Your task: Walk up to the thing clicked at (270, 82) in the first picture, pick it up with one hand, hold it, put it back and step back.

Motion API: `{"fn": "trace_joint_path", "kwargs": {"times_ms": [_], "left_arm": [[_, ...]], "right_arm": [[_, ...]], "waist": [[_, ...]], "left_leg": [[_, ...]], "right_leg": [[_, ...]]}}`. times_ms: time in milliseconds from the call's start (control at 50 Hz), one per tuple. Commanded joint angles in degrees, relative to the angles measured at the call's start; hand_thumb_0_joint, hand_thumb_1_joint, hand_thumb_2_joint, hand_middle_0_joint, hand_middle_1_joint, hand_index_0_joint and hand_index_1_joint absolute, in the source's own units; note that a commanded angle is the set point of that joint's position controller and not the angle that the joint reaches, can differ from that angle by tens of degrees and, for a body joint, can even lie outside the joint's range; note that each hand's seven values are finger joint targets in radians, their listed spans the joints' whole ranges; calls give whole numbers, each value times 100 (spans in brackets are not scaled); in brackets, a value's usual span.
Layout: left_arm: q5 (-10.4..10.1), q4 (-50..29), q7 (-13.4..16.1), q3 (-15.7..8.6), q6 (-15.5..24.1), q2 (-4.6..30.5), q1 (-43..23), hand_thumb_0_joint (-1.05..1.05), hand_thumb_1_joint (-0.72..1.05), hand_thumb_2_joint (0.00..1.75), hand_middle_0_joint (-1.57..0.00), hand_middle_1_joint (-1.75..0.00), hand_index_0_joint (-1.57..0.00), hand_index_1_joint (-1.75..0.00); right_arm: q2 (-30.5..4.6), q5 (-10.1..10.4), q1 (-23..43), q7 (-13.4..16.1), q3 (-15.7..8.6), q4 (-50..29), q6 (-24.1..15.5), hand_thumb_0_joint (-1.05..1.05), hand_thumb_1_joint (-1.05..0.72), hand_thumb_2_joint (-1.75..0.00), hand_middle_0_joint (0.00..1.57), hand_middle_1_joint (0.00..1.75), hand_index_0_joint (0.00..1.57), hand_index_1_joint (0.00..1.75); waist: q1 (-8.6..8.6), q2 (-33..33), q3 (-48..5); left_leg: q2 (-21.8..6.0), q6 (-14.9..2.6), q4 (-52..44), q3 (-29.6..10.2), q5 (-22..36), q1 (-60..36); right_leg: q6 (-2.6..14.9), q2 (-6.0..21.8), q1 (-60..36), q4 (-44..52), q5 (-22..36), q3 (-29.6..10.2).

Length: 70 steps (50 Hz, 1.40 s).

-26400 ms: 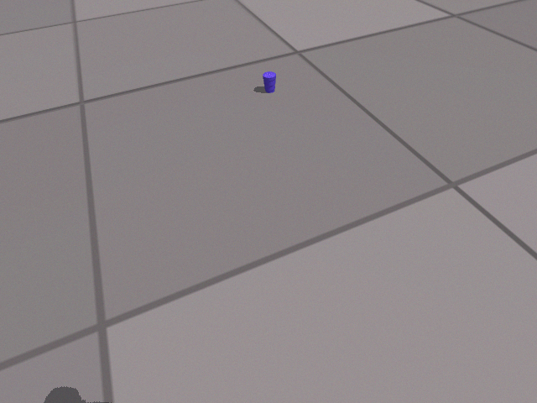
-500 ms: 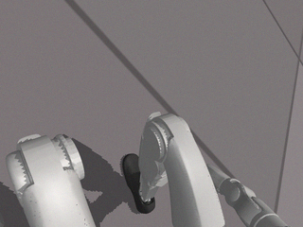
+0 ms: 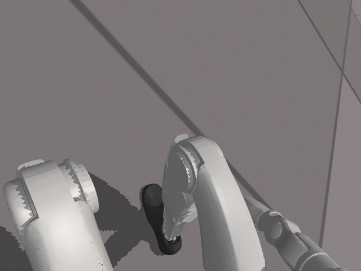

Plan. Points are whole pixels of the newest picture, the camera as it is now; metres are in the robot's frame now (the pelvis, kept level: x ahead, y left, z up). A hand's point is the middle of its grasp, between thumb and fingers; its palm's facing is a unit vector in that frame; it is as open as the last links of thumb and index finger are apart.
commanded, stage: open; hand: left
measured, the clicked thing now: out of the picture +0.40 +0.33 -0.21
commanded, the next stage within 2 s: withdraw in 0.26 s
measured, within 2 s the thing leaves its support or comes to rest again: rests again in 0.66 s
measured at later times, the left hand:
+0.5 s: hand out of the picture +0.40 +0.33 -0.18, palm faces +0.55 -0.84 -0.01, open 17.0 cm
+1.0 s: hand out of the picture +0.31 +0.40 -0.09, palm faces +0.47 -0.86 -0.20, open 17.3 cm
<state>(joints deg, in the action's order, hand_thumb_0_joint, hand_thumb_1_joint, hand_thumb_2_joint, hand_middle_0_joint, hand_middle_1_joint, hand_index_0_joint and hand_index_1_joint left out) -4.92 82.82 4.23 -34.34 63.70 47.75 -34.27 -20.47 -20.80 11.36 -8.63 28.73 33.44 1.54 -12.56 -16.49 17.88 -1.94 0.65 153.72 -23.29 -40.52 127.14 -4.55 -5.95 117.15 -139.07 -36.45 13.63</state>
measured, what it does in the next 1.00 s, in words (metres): stands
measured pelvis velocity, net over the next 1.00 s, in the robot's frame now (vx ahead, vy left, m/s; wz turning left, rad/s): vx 0.00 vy -0.01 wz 0.08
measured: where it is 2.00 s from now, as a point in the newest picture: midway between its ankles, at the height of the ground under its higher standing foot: (122, 256)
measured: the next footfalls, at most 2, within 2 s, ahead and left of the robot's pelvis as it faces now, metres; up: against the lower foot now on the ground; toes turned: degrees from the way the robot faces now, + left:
none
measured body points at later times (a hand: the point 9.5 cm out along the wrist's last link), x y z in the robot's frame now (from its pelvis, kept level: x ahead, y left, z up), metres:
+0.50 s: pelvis +0.00 +0.00 +0.00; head +0.21 +0.20 +0.33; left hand +0.36 +0.38 -0.17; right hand +0.19 -0.23 -0.03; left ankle +0.08 +0.13 -0.25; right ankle +0.14 -0.13 -0.24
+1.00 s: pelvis +0.00 -0.01 +0.04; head +0.18 +0.16 +0.42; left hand +0.28 +0.44 -0.07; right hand +0.23 -0.22 -0.03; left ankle +0.08 +0.13 -0.25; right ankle +0.14 -0.13 -0.24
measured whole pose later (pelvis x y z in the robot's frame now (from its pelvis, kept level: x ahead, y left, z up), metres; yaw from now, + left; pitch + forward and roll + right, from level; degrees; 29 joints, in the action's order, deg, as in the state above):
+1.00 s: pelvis +0.00 -0.01 +0.04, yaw +4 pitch +21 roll -13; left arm -2.5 54.4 -6.9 -32.4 36.7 39.1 -21.4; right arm -16.8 -6.6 3.0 -6.1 11.3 35.0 3.2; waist -4.8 -8.0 3.5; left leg -2.8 -0.2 144.2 -14.9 -38.8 128.4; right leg -2.3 -2.8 119.8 -134.9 -37.8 8.6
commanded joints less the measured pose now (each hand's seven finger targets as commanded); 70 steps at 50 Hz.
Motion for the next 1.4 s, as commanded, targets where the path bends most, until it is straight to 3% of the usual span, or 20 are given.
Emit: {"fn": "trace_joint_path", "kwargs": {"times_ms": [0,300,400,560,640,700,720,740,780,800,820,840,880,900,920,980,1020,1140,1180,1380], "left_arm": [[19,-740,-36,92,396,975,-1130,0,-52,24,-52,-39,-52,-39],[21,-768,-2,72,419,1036,-1201,0,-57,3,-17,-4,-16,-5],[52,-799,-50,67,443,1152,-1154,0,-57,8,-11,-6,-10,-7],[-134,-2013,-349,-737,170,1818,-685,0,-48,8,-8,-4,-7,-4],[-306,-2646,-701,-571,-332,1314,-278,0,-51,7,-7,-5,-7,-5],[-504,-2731,-1091,-178,-758,699,112,0,-56,5,-7,-5,-8,-4],[-604,-2681,-1219,175,-888,257,29,0,-55,5,-6,-4,-7,-3],[-727,-2792,-1267,-181,-968,461,175,0,-57,5,-5,-5,-7,-3],[-846,-3086,-1414,-99,-1105,361,153,0,-57,5,-5,-5,-8,-3],[-895,-2967,-1524,221,-1177,-39,226,0,-56,5,-5,-6,-8,-3],[-926,-3252,-1559,131,-1206,-26,191,0,-48,4,-4,0,-4,0],[94,-2984,-1236,-386,-1655,1375,513,0,-46,4,-6,-6,-7,-5],[60,-3894,-1160,7,-1929,745,-84,0,-48,4,-6,-7,-7,-5],[112,-4013,-1122,-10,-2092,662,62,0,-50,4,-7,-8,-8,-7],[188,-4303,-1026,-105,-2303,864,231,0,-51,4,-8,-9,-9,-7],[391,-4598,-823,-333,-2853,1280,207,0,-44,11,-7,-8,-7,-7],[460,-4482,-753,-232,-3206,901,538,0,-46,11,-6,-7,-6,-7],[566,-5121,-595,476,-4269,-172,1511,0,-51,8,-6,-6,-6,-6],[566,-5405,-532,772,-4620,-458,1718,0,-54,6,-5,-5,-5,-5],[449,-7457,8,690,-5856,-479,3186,0,-57,4,-5,-5,-5,-5]], "right_arm": [[-2111,-15,-175,117,-719,-116,48,0,-90,-90,20,30,20,30],[-2074,-32,-158,105,-696,-198,62,0,-90,-90,20,30,20,30],[-2100,-24,-161,106,-683,-194,90,0,-90,-90,20,30,20,30],[-2140,112,-325,163,-955,-229,130,0,-91,-90,20,30,20,30],[-2045,328,-548,203,-1271,-258,125,0,-91,-90,20,30,20,30],[-1978,554,-667,247,-1483,-237,71,0,-92,-90,20,30,20,30],[-1846,644,-693,249,-1485,-179,51,0,-91,-90,20,30,20,30],[-1907,714,-667,272,-1574,-279,11,0,-91,-90,20,30,20,30],[-1797,817,-800,287,-1652,-184,-9,0,-90,-89,20,30,20,30],[-1747,887,-764,280,-1706,-167,-24,0,-89,-89,20,30,20,30],[-1749,918,-802,283,-1790,-194,-56,0,-81,-88,20,30,20,30],[-1656,1166,-1073,358,-2201,-3,2,0,-87,-90,20,30,20,30],[-1541,1303,-1093,353,-2314,-190,52,0,-89,-90,20,30,20,30],[-1467,1370,-1216,331,-2383,-119,95,0,-92,-91,20,30,20,30],[-1376,1449,-1211,354,-2440,-137,85,0,-94,-92,20,30,20,30],[-1238,1628,-1361,451,-2654,-128,166,0,-90,-90,20,30,20,30],[-1101,1719,-1507,470,-2793,-100,241,0,-90,-90,20,30,20,30],[-904,2016,-1517,555,-3210,-375,265,0,-90,-90,20,30,20,30],[-871,2115,-1572,610,-3295,-512,274,0,-90,-90,20,30,20,30],[-422,2357,-1728,1035,-3339,-970,310,0,-90,-90,20,30,20,30]], "waist": [[-677,3288,-3103],[-671,3270,-3108],[-644,3316,-3045],[-125,4006,-3666],[18,4004,-4070],[25,3633,-3972],[-49,3386,-3793],[87,3183,-3795],[218,3165,-3885],[193,3079,-3757],[240,3083,-3808],[766,3735,-4422],[584,4093,-4803],[644,4196,-4864],[814,4307,-5010],[864,4056,-5087],[933,3772,-5183],[1147,3050,-5381],[1042,2624,-5454],[1351,2072,-6159]], "left_leg": [[-408,164,-2083,539,669,-2325],[-419,134,-2043,561,564,-2283],[-428,146,-2093,527,570,-2275],[-419,201,-2311,722,772,-2642],[-357,180,-2406,895,910,-2602],[-314,123,-2434,939,778,-2314],[-286,73,-2417,953,496,-2058],[-270,39,-2410,957,461,-1923],[-246,15,-2486,999,265,-1903],[-229,-5,-2560,975,-61,-1805],[-229,1,-2629,951,-160,-1873],[-267,7,-3091,1137,-16,-2647],[-318,55,-3351,1106,25,-2914],[-290,71,-3434,1152,168,-2997],[-278,79,-3534,1231,355,-3154],[-216,-14,-3481,1447,454,-2859],[-174,-41,-3575,1543,508,-2878],[-95,-112,-4409,1653,-195,-3056],[-71,-149,-4594,1666,-251,-3188],[32,-219,-5670,2102,695,-4413]], "right_leg": [[464,-120,-1209,869,1008,809],[466,-156,-1231,926,940,784],[470,-138,-1226,879,922,792],[525,-81,-1264,827,982,636],[560,-48,-1276,929,1091,486],[563,-34,-1038,1000,1032,459],[558,-30,-869,1079,814,440],[554,-28,-874,1102,808,442],[572,1,-770,1125,611,386],[572,20,-573,1149,350,387],[575,47,-509,1142,275,374],[614,123,-567,1329,246,179],[629,140,-429,1285,339,103],[662,152,-344,1287,436,74],[678,180,-388,1323,508,1],[704,188,-452,1536,528,-175],[709,217,-553,1680,511,-266],[718,282,-650,2428,-160,-494],[688,300,-929,2847,-265,-553],[594,447,-3421,4533,312,-1151]]}}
